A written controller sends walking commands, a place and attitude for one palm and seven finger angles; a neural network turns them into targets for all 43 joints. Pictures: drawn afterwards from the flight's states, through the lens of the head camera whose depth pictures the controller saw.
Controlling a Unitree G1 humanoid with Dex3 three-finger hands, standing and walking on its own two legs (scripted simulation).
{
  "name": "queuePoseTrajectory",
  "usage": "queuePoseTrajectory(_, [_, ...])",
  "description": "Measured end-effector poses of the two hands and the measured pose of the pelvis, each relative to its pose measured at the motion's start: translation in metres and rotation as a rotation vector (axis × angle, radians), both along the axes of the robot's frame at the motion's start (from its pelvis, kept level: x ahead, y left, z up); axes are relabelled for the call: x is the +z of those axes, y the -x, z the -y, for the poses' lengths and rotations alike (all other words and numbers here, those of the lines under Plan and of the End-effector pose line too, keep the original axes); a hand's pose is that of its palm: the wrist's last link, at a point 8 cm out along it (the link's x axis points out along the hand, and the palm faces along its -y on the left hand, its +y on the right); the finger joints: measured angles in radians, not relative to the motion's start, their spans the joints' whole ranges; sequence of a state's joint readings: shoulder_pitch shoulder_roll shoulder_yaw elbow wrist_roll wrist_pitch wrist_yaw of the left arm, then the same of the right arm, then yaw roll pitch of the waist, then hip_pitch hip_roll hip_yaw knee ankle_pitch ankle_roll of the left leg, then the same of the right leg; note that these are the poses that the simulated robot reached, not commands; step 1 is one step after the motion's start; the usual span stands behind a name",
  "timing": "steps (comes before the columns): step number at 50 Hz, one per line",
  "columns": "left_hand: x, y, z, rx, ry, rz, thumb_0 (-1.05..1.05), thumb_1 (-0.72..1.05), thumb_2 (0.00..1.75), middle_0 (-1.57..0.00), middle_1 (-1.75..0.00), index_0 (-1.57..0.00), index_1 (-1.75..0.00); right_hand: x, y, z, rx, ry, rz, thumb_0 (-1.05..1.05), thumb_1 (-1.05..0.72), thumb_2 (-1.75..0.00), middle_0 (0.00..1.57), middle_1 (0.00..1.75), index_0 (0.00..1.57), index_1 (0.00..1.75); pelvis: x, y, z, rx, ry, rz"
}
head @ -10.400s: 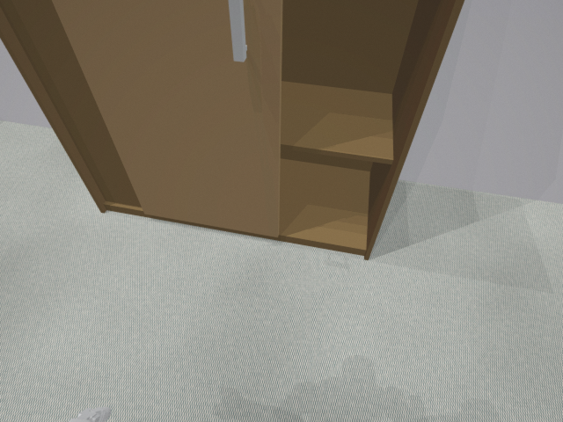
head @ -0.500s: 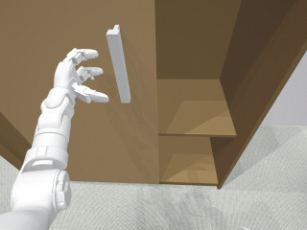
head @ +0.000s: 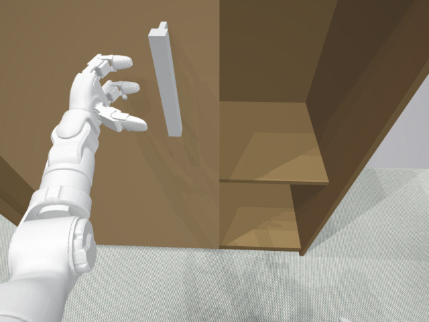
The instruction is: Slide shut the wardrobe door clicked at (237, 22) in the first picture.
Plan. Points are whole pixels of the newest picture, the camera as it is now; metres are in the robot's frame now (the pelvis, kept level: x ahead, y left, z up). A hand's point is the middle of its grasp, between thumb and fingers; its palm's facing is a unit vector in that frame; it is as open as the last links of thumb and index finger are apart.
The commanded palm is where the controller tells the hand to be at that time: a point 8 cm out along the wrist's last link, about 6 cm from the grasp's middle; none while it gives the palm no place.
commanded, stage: move the hooked fingers beside the handle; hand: left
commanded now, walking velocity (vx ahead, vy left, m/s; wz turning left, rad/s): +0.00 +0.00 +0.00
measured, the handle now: (170, 84) +0.51 +0.09 +0.18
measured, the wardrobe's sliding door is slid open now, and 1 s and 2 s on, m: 0.38 0.38 0.38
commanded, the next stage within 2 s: feel for the door with the fingertips in 0.06 s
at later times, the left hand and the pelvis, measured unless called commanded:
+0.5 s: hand (142, 96) +0.47 +0.13 +0.19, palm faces -0.04 -1.00 +0.00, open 14.0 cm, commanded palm +0.44 +0.17 +0.19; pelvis +0.02 +0.01 +0.00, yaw +0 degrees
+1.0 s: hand (150, 96) +0.47 +0.12 +0.19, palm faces -0.04 -1.00 -0.01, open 13.8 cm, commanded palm +0.45 +0.17 +0.19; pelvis +0.00 +0.00 +0.00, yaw +0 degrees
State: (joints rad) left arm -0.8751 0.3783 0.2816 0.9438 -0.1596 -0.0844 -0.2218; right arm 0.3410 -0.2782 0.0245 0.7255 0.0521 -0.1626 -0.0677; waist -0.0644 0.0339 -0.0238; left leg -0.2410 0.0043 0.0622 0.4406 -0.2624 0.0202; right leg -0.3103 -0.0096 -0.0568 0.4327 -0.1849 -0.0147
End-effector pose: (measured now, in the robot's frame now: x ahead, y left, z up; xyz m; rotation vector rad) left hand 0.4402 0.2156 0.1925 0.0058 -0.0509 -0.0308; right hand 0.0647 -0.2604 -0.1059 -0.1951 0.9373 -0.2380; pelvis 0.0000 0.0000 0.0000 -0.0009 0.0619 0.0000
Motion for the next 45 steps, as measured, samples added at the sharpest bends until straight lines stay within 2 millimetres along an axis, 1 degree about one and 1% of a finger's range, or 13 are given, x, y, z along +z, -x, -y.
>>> queuePoseTrajectory(7, [-0.004,-0.009,0.000,-0.005,0.003,0.001,-0.01,-0.50,0.30,-0.32,-1.21,-0.30,-1.20,-0.002,0.011,-0.002,-0.022,0.000,-0.042,0.01,-0.90,-0.90,0.21,0.30,0.20,0.30,0.000,-0.006,-0.003,-0.008,0.002,-0.013])
queuePoseTrajectory(12, [-0.004,-0.010,0.000,-0.004,-0.001,0.008,-0.01,-0.50,0.30,-0.32,-1.22,-0.30,-1.20,-0.003,0.009,-0.005,-0.025,-0.008,-0.053,0.01,-0.90,-0.90,0.21,0.30,0.20,0.30,0.000,-0.011,-0.005,-0.006,0.004,-0.012])
queuePoseTrajectory(16, [-0.004,-0.009,0.003,-0.002,-0.005,0.004,-0.01,-0.50,0.30,-0.32,-1.22,-0.30,-1.20,-0.005,0.001,-0.009,-0.007,-0.015,-0.052,0.01,-0.90,-0.90,0.21,0.30,0.20,0.30,0.000,-0.013,-0.007,0.002,0.006,-0.014])
queuePoseTrajectory(18, [-0.004,-0.009,0.008,-0.012,-0.011,0.003,-0.01,-0.50,0.30,-0.31,-1.22,-0.30,-1.20,-0.005,-0.005,-0.011,0.004,-0.019,-0.043,0.01,-0.90,-0.90,0.21,0.30,0.20,0.30,0.000,-0.014,-0.008,0.006,0.006,-0.013])
queuePoseTrajectory(22, [-0.004,-0.009,0.026,-0.037,0.003,0.001,-0.01,-0.50,0.30,-0.30,-1.21,-0.30,-1.20,-0.005,-0.020,-0.015,0.025,-0.028,-0.014,0.01,-0.90,-0.90,0.21,0.30,0.20,0.30,0.000,-0.015,-0.009,0.008,0.005,-0.011])
queuePoseTrajectory(27, [-0.004,-0.007,0.033,-0.009,-0.002,0.000,-0.01,-0.50,0.30,-0.30,-1.22,-0.30,-1.20,-0.003,-0.037,-0.021,0.042,-0.046,0.031,0.01,-0.90,-0.90,0.21,0.30,0.20,0.30,-0.001,-0.015,-0.008,0.008,0.003,-0.003])
queuePoseTrajectory(30, [-0.004,-0.006,0.040,-0.018,-0.006,-0.002,-0.01,-0.50,0.30,-0.30,-1.22,-0.30,-1.20,-0.002,-0.044,-0.023,0.052,-0.053,0.048,0.01,-0.90,-0.90,0.21,0.30,0.20,0.30,-0.001,-0.014,-0.007,0.008,0.002,0.000])
queuePoseTrajectory(33, [-0.003,-0.008,0.044,-0.014,0.001,-0.012,-0.01,-0.50,0.30,-0.31,-1.22,-0.31,-1.20,-0.002,-0.046,-0.024,0.057,-0.054,0.054,0.01,-0.90,-0.90,0.21,0.30,0.20,0.30,-0.001,-0.013,-0.005,0.008,0.001,0.002])
queuePoseTrajectory(38, [-0.003,-0.011,0.042,-0.005,0.002,-0.020,-0.01,-0.50,0.30,-0.36,-1.25,-0.34,-1.22,-0.003,-0.038,-0.021,0.056,-0.048,0.038,0.01,-0.90,-0.90,0.21,0.30,0.20,0.30,-0.001,-0.009,-0.002,0.012,0.000,0.000])
queuePoseTrajectory(45, [-0.003,-0.012,0.041,-0.002,-0.007,-0.013,-0.01,-0.50,0.30,-0.39,-1.25,-0.35,-1.24,-0.008,-0.007,-0.009,0.029,-0.034,-0.023,0.01,-0.90,-0.90,0.21,0.30,0.20,0.30,-0.002,-0.003,0.001,0.010,-0.002,-0.010])
